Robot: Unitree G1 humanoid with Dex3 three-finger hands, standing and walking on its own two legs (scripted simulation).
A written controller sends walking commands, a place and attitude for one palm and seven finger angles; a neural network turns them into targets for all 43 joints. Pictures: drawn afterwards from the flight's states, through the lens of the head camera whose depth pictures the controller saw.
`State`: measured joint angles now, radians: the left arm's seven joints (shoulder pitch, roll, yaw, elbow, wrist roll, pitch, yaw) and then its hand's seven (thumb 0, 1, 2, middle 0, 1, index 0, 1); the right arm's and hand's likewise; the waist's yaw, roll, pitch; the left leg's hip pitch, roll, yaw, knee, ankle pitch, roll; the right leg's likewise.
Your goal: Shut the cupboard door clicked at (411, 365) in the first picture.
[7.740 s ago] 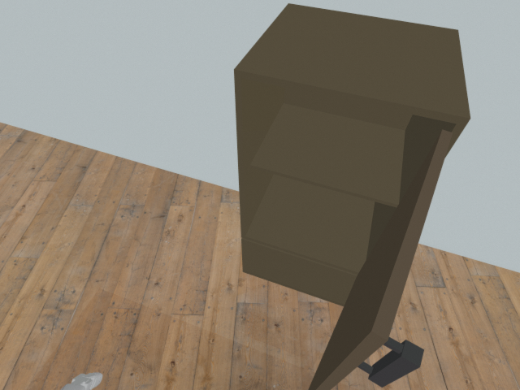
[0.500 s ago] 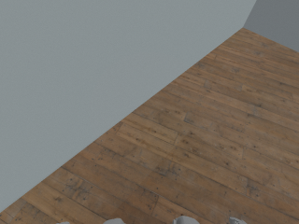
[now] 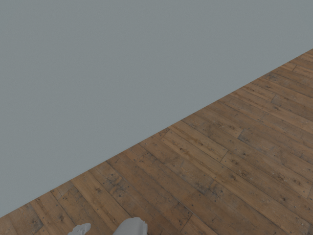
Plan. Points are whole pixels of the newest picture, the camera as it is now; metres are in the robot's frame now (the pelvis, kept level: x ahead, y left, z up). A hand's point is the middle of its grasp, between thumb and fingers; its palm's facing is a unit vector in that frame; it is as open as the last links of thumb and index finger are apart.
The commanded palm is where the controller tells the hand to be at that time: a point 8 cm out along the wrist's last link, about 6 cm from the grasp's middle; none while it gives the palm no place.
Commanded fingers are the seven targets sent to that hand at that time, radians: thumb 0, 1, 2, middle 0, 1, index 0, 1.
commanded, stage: turn to face it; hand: left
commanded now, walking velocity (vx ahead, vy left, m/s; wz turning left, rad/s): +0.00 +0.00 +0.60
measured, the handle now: out of the picture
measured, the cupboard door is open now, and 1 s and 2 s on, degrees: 100 100 100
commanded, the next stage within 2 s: none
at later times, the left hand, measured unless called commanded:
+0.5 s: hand out of the picture +0.00 +0.29 -0.17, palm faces +0.35 -0.90 -0.27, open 7.4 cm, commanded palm none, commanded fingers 0.00 0.90 0.90 -0.20 -0.30 -0.20 -0.30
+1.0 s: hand out of the picture -0.05 +0.22 -0.16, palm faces +0.59 -0.77 -0.26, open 7.4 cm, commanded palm none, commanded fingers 0.00 0.90 0.90 -0.20 -0.30 -0.20 -0.30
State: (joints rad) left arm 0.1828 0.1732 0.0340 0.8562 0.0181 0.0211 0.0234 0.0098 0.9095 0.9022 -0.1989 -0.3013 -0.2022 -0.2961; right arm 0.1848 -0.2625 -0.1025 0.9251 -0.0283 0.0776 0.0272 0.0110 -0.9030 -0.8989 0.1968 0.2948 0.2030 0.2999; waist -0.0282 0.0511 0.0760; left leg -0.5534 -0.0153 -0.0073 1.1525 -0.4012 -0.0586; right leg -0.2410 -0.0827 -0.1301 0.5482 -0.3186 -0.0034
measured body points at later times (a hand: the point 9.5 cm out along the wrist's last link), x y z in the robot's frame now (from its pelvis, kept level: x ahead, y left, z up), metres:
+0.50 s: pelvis -0.01 +0.04 +0.00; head +0.04 +0.08 +0.45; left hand -0.02 +0.33 -0.15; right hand +0.19 -0.17 -0.12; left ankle -0.04 +0.14 -0.74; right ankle +0.03 -0.12 -0.66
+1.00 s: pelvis +0.00 +0.02 +0.00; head +0.05 +0.04 +0.45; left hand -0.08 +0.26 -0.14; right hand +0.22 -0.15 -0.15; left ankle -0.09 +0.12 -0.68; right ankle +0.06 -0.09 -0.74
